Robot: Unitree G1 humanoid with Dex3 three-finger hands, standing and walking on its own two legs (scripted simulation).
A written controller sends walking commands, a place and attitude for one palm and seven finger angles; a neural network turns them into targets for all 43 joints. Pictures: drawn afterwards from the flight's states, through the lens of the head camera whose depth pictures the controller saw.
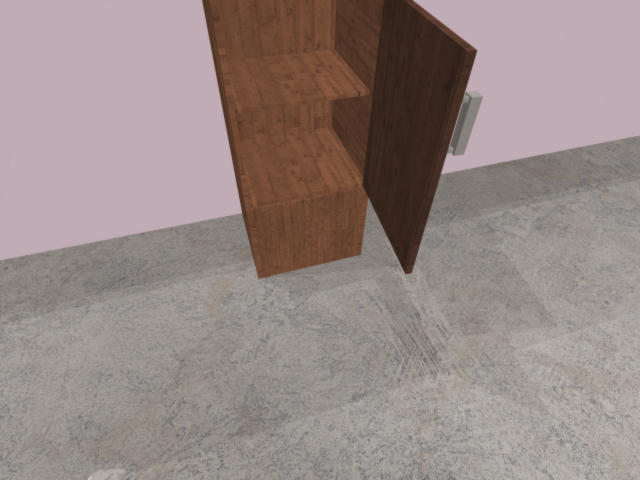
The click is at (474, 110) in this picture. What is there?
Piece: cupboard door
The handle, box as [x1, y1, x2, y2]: [447, 91, 482, 155]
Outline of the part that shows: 477,91 466,92 463,97 463,103 447,153 451,152 453,155 463,154 482,98 482,96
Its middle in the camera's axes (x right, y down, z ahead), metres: +0.28 -0.23 +0.79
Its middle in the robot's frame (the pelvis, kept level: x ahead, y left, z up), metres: +0.77 -0.23 +0.06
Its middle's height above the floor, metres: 0.83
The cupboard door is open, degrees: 86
